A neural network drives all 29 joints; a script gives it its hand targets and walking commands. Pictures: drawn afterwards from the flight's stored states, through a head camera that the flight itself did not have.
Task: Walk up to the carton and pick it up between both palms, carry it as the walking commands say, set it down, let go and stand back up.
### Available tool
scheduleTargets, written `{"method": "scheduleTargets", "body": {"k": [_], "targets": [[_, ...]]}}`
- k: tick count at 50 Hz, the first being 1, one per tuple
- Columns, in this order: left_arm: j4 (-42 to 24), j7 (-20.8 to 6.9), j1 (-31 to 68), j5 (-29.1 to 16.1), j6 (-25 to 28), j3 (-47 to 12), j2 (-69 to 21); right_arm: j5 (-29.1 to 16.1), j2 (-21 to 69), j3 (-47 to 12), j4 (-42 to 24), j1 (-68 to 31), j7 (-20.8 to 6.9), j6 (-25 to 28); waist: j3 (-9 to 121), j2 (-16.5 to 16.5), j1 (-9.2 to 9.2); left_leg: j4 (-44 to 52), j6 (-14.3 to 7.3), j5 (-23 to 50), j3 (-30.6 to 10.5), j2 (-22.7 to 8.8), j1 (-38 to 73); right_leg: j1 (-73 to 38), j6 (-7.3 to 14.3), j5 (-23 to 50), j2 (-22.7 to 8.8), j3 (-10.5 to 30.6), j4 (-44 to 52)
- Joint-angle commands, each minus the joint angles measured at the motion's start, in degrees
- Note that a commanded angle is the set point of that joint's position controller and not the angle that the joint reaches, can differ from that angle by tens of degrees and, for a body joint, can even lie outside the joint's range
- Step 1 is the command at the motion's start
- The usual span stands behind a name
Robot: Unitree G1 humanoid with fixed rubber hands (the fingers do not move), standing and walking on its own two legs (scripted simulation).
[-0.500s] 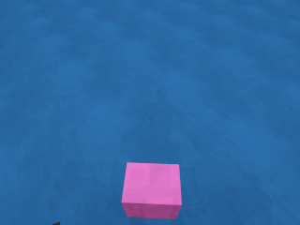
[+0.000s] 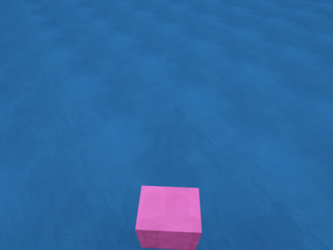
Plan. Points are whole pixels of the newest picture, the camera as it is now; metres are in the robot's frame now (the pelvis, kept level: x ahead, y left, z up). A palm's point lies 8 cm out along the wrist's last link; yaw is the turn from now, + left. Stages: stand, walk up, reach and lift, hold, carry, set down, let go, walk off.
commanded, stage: stand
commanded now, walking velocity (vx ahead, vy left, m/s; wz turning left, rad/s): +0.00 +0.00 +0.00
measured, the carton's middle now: (169, 218) +0.44 +0.01 -0.63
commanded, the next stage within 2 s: none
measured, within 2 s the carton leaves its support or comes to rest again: neither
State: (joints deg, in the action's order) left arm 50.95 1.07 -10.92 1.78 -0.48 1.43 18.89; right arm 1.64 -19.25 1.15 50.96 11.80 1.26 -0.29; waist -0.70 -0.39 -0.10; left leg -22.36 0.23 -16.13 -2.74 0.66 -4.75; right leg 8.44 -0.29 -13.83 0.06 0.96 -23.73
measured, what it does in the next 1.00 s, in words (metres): stands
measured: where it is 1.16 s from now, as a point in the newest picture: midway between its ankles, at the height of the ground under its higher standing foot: outside the picture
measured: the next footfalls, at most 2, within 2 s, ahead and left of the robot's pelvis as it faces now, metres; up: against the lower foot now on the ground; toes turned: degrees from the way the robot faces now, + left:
none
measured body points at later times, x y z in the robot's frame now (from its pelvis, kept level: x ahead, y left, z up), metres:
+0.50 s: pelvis -0.02 +0.00 +0.00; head -0.02 -0.01 +0.45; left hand +0.07 +0.30 -0.12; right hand +0.07 -0.31 -0.12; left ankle -0.04 +0.12 -0.74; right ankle -0.01 -0.12 -0.74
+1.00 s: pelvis -0.02 +0.00 +0.00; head -0.02 -0.01 +0.45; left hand +0.07 +0.30 -0.11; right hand +0.06 -0.31 -0.12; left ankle -0.04 +0.12 -0.74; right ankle -0.01 -0.12 -0.74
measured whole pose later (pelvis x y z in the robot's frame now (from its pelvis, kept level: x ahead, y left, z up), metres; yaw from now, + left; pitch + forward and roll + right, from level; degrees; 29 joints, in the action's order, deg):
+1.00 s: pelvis -0.02 +0.00 +0.00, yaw +1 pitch -3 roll +0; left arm 59.0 0.6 -8.0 0.9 0.3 0.2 20.7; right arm 0.8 -21.5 0.2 59.2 9.5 0.7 0.3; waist -1.8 -0.6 0.1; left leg -19.1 0.5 -12.7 -3.4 0.6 -3.9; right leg 7.4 0.0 -10.6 -0.1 0.4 -20.5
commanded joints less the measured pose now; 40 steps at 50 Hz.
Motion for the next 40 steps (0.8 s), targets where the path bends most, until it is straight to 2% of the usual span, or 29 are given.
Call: {"method": "scheduleTargets", "body": {"k": [1, 8, 11, 12, 13, 15, 17, 18, 19, 20, 22, 23, 24, 25, 26, 28, 31, 33, 34, 36, 40], "targets": [[-3.1, 0.5, 2.5, 0.1, 1.2, 2.4, 10.1, -0.3, -9.9, 2.4, -2.6, -1.5, 0.5, 1.0, 0.9, 0.0, 0.17, 3.0, 0.0, 15.0, -4.1, -5.2, -2.7, -2.4, 0.9, 14.6, -5.1, 4.7, 2.8], [-1.3, 0.3, 2.6, -0.2, 1.2, 1.9, 10.6, -0.3, -10.6, 1.8, -0.5, -2.1, 0.2, 0.9, 0.8, 0.7, -0.07, 4.3, -0.3, 11.2, -4.8, -5.4, -2.8, -2.2, 1.1, 9.7, -5.3, 5.3, 4.2], [-0.7, 0.3, 2.9, -0.3, 1.4, 1.8, 10.7, -0.4, -11.4, 2.1, -0.4, -3.2, 0.1, 1.0, 0.1, -0.7, -0.11, 4.8, -0.4, 10.0, -4.8, -5.4, -3.7, -2.1, 1.3, 8.3, -5.3, 5.6, 4.7], [-0.3, 0.3, 2.8, -0.1, 1.3, 1.8, 10.9, -0.4, -10.3, 1.6, 0.4, -2.5, 0.0, 1.0, 0.2, 0.8, 0.11, 5.0, -0.5, 9.5, -4.8, -5.4, -3.4, -2.0, 1.3, 7.5, -5.4, 5.7, 4.5], [-0.3, 0.1, 3.1, -0.2, 1.4, 1.7, 10.7, -0.5, -10.4, 1.6, 0.6, -2.0, 0.1, 1.2, 0.4, 0.1, 0.45, 5.1, -0.4, 9.0, -5.1, -5.4, -2.7, -1.5, 1.4, 6.8, -5.5, 5.8, 5.0], [0.1, 0.3, 2.9, -0.5, 1.4, 1.8, 11.1, -0.3, -11.1, 1.9, 0.9, -3.1, -0.1, 1.3, -0.7, 0.6, -0.31, 5.3, -0.7, 10.1, -5.6, -5.6, -3.5, -1.4, 1.4, 8.1, -5.5, 5.7, 4.8], [1.0, 0.2, 2.7, -0.3, 1.5, 1.8, 12.0, -0.6, -10.8, 1.6, 1.5, -2.3, -0.2, 1.2, 0.7, 0.2, 0.22, 4.8, -0.6, 10.9, -5.2, -5.5, -2.5, -2.2, 1.4, 8.6, -5.6, 5.7, 5.0], [0.8, 0.2, 2.8, -0.4, 1.5, 1.9, 12.1, -0.7, -11.2, 1.7, 1.7, -3.1, 0.0, 1.3, 0.8, 1.2, 0.20, 4.9, -0.6, 11.3, -5.4, -5.5, -2.3, -1.9, 1.3, 9.1, -5.7, 5.6, 5.1], [1.1, 0.2, 3.0, -0.6, 1.5, 1.4, 10.8, -0.7, -11.9, 1.8, 1.7, -3.3, -0.1, 1.4, 0.8, -0.5, 0.12, 4.7, -0.6, 11.0, -5.1, -5.6, -3.0, -2.6, 1.2, 9.6, -5.9, 5.8, 5.2], [1.2, 0.1, 3.0, -0.5, 1.7, 1.5, 11.5, -0.7, -11.2, 1.5, 2.1, -2.3, -0.1, 1.2, 0.6, 0.5, 0.45, 5.4, -0.5, 11.7, -5.0, -5.4, -2.5, -2.4, 1.3, 8.7, -5.9, 5.7, 4.7], [1.9, 0.2, 2.7, -0.6, 1.8, 1.4, 11.1, -0.6, -11.9, 1.6, 2.6, -3.1, 0.0, 1.2, 0.5, -0.2, -0.10, 5.1, -0.8, 11.8, -5.4, -5.6, -2.6, -2.3, 1.4, 9.3, -5.8, 5.8, 5.0], [1.8, 0.4, 3.5, -0.6, 1.7, 1.5, 11.7, -0.7, -10.8, 1.4, 2.8, -3.0, 0.0, 1.2, 0.8, 0.7, 0.35, 4.8, -0.8, 11.9, -5.5, -5.7, -2.6, -2.6, 1.6, 10.0, -6.0, 6.0, 5.0], [2.4, 0.2, 3.0, -0.7, 1.5, 1.2, 11.2, -0.6, -11.5, 1.3, 2.8, -2.9, 0.0, 1.2, 0.3, -0.1, 0.07, 5.0, -0.8, 11.0, -5.5, -5.7, -3.1, -2.5, 1.5, 9.9, -6.1, 6.1, 5.4], [2.4, 0.3, 2.8, -0.4, 1.5, 1.3, 11.9, -0.8, -11.2, 1.3, 2.9, -2.2, 0.0, 1.3, -0.3, 1.3, 0.30, 5.3, -0.8, 10.9, -5.6, -5.6, -3.4, -2.6, 1.5, 9.5, -6.0, 5.9, 5.2], [2.4, 0.2, 3.3, -0.8, 1.5, 1.2, 11.2, -0.8, -11.6, 1.3, 3.2, -2.8, 0.0, 1.3, 0.2, 0.3, 0.20, 5.5, -0.8, 11.1, -5.5, -5.8, -2.6, -1.9, 1.7, 9.0, -6.3, 6.2, 5.3], [2.3, 0.1, 4.3, -0.6, 1.6, 1.1, 11.4, -0.7, -11.2, 1.2, 3.1, -3.2, -0.1, 1.5, 1.1, 1.2, 0.28, 5.1, -0.6, 12.2, -5.4, -5.8, -2.1, -2.0, 1.6, 9.8, -6.2, 6.0, 5.3], [2.9, 0.1, 4.0, -0.8, 1.7, 1.0, 11.7, -0.9, -11.5, 1.1, 3.5, -3.8, -0.1, 1.4, 1.4, -0.3, -0.01, 5.3, -0.8, 13.1, -5.5, -6.0, -2.0, -2.8, 1.6, 10.6, -6.1, 5.7, 4.9], [3.5, 0.1, 3.6, -0.9, 1.7, 1.0, 11.9, -0.9, -11.8, 1.1, 4.2, -3.1, -0.1, 1.3, 0.2, -0.1, -0.13, 5.4, -1.0, 12.3, -5.5, -5.9, -2.4, -2.5, 1.6, 10.4, -6.1, 6.1, 5.5], [3.7, 0.3, 4.5, -0.7, 1.6, 1.2, 12.5, -0.9, -11.7, 1.2, 4.0, -3.1, -0.1, 1.4, -0.2, 0.9, 0.49, 5.7, -1.0, 11.3, -5.5, -5.9, -2.8, -2.4, 1.7, 9.9, -6.4, 6.4, 5.8], [3.5, 0.1, 4.2, -0.8, 1.7, 1.3, 12.6, -0.9, -12.0, 1.0, 4.2, -3.5, -0.2, 1.5, 1.5, 0.2, -0.07, 5.7, -0.8, 11.7, -5.2, -6.0, -2.4, -3.5, 1.6, 10.5, -6.2, 5.8, 5.4], [4.0, 0.0, 4.7, -0.8, 1.6, 1.0, 11.8, -1.1, -12.8, 1.4, 4.6, -4.3, 0.0, 1.6, 0.8, 0.8, 0.03, 5.8, -0.9, 13.0, -5.6, -6.3, -1.7, -2.7, 1.4, 10.8, -6.1, 5.4, 5.8]]}}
